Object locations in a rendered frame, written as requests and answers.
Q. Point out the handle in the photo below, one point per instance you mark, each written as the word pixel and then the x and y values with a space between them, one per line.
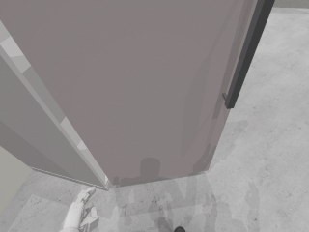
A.
pixel 253 36

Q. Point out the fridge door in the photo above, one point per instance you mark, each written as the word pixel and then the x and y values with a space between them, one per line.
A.
pixel 141 81

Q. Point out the left robot hand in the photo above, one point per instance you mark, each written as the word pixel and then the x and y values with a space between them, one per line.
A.
pixel 76 216

